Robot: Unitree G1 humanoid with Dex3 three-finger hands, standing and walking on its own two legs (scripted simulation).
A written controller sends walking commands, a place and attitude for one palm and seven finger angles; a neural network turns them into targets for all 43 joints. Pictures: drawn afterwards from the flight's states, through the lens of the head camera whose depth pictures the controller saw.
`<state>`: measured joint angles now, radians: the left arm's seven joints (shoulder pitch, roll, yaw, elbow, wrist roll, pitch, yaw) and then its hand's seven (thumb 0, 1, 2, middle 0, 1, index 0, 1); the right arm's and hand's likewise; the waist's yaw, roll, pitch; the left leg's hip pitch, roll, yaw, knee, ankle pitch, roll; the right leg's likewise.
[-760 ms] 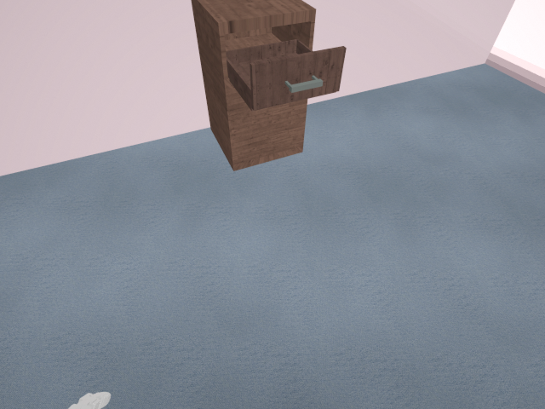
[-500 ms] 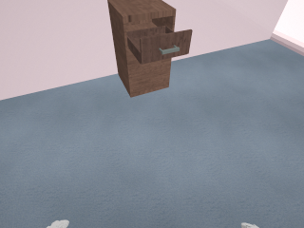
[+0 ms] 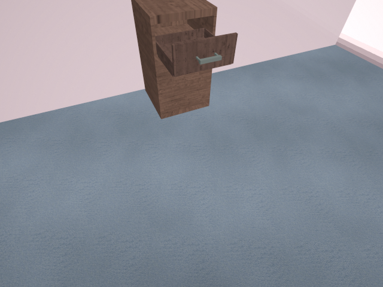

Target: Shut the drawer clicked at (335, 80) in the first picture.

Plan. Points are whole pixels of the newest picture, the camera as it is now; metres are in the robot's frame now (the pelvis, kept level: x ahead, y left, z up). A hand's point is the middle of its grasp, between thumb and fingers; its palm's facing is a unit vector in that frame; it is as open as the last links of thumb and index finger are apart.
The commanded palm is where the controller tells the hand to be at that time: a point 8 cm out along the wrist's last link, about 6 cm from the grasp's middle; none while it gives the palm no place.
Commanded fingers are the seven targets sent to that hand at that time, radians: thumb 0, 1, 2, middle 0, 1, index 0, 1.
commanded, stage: stand and wait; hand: left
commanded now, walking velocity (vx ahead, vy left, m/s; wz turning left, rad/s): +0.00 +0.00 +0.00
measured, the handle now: (208, 57) +1.27 -0.03 -0.14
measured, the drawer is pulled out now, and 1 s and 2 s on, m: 0.30 0.30 0.30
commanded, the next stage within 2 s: look at it before walking up in 0.06 s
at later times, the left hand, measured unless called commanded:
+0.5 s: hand out of the picture +0.08 +0.25 -0.15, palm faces -0.03 -0.94 -0.33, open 7.4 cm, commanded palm none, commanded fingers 0.00 0.90 0.90 -0.20 -0.30 -0.20 -0.30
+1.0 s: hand out of the picture +0.06 +0.22 -0.17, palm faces -0.06 -0.96 -0.27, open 7.4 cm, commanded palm none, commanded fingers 0.00 0.90 0.90 -0.20 -0.30 -0.20 -0.30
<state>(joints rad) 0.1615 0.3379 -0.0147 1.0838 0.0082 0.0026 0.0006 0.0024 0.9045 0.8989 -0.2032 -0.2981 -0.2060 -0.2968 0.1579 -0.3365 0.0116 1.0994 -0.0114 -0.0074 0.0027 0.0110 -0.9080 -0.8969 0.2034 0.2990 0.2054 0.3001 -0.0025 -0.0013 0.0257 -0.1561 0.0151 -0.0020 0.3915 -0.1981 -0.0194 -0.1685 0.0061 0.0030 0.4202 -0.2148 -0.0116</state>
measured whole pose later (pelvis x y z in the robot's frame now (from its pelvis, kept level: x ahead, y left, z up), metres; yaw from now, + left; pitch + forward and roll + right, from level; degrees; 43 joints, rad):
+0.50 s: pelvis +0.00 +0.00 +0.00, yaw +0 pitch -2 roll +0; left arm 0.15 0.34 -0.01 1.09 0.01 0.00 0.00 0.00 0.90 0.90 -0.20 -0.30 -0.21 -0.30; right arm 0.14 -0.33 0.01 1.11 -0.01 -0.02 0.00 0.01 -0.91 -0.90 0.20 0.30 0.21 0.30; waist 0.00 -0.01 0.02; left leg -0.15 0.01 0.00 0.37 -0.19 -0.02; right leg -0.16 0.01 0.01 0.40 -0.20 -0.01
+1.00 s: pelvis +0.02 +0.00 -0.01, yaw -5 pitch -2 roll +1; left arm 0.26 0.28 0.01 1.06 0.02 0.03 -0.02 0.00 0.91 0.90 -0.20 -0.30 -0.20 -0.30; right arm 0.21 -0.27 0.00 1.07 -0.02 0.00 0.00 0.01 -0.91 -0.90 0.20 0.30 0.20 0.30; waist 0.02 -0.01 -0.01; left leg -0.15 0.03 0.07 0.47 -0.30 -0.01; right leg -0.22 0.02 0.07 0.55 -0.34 -0.02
